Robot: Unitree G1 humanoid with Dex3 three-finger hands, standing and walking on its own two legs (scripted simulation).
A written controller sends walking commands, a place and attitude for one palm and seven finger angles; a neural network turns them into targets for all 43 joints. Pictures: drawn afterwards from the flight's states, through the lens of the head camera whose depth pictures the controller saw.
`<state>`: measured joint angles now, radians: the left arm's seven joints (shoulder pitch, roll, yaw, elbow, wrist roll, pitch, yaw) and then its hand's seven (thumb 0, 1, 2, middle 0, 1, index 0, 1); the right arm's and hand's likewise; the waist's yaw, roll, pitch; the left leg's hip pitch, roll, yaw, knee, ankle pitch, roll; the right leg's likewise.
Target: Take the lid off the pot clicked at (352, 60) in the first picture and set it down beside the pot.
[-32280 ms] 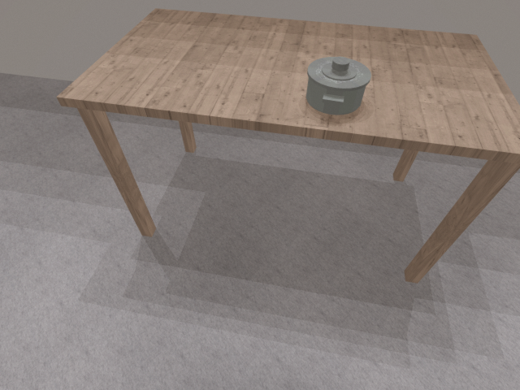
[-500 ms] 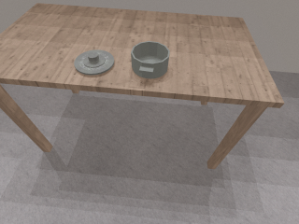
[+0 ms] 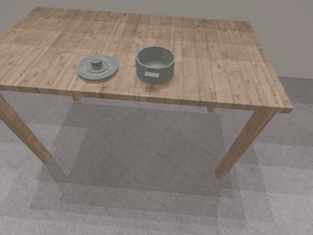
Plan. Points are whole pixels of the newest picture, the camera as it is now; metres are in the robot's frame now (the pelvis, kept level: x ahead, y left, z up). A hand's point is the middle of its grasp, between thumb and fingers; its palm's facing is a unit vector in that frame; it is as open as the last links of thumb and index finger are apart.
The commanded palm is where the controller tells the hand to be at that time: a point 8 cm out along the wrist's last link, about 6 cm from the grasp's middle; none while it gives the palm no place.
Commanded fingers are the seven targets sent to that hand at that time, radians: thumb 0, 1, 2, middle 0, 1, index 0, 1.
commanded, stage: let the arm hang, fingers relaxed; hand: left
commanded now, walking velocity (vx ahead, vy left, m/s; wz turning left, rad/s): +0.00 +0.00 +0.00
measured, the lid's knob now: (96, 61) +0.72 +0.27 +0.01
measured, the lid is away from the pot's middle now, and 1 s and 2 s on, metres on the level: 0.24 0.24 0.24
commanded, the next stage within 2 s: look to check the result in 0.12 s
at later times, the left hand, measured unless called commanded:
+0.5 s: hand out of the picture -0.01 +0.16 -0.18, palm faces +0.03 -0.98 -0.18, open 7.4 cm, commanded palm none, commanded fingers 0.00 0.90 0.90 -0.20 -0.30 -0.20 -0.30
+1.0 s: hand out of the picture -0.01 +0.16 -0.18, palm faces +0.03 -0.98 -0.17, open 7.3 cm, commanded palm none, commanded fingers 0.00 0.90 0.90 -0.20 -0.30 -0.20 -0.30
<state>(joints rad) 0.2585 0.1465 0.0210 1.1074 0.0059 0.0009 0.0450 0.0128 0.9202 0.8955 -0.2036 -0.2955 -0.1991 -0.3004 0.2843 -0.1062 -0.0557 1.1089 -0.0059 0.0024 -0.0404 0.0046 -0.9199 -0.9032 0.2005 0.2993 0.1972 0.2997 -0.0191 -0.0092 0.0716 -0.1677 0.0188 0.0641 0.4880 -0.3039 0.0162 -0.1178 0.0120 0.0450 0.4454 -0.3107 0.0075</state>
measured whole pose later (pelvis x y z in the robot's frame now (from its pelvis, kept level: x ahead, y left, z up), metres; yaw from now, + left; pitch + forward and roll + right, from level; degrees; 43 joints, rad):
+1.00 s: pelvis -0.01 +0.00 +0.00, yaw +0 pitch -1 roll +0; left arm 0.27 0.13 0.02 1.12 0.01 0.00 0.05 0.01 0.92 0.90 -0.20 -0.30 -0.20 -0.30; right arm 0.28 -0.10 -0.06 1.12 0.00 0.00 -0.04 0.01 -0.92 -0.90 0.20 0.30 0.20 0.30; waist -0.02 -0.01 0.08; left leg -0.18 0.02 0.06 0.48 -0.29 0.02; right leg -0.13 0.01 0.04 0.44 -0.30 0.01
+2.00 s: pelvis -0.01 +0.00 +0.00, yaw +0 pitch -1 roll +0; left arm 0.28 0.12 0.02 1.13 0.01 0.00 0.05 0.01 0.91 0.90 -0.20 -0.30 -0.20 -0.30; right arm 0.29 -0.10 -0.05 1.13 0.00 0.00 -0.04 0.00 -0.92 -0.90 0.20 0.30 0.20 0.30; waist -0.02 0.00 0.08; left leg -0.17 0.01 0.07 0.47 -0.28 0.02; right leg -0.12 0.01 0.05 0.44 -0.30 0.01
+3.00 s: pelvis -0.01 +0.00 +0.00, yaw +0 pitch -1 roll +0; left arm 0.27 0.12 0.03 1.13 0.01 0.00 0.05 0.01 0.92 0.90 -0.20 -0.30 -0.20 -0.30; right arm 0.28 -0.10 -0.06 1.13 0.00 0.00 -0.05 0.01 -0.92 -0.90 0.20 0.30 0.20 0.30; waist -0.02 0.00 0.09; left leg -0.17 0.02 0.06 0.47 -0.28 0.01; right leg -0.13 0.01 0.04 0.45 -0.30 0.01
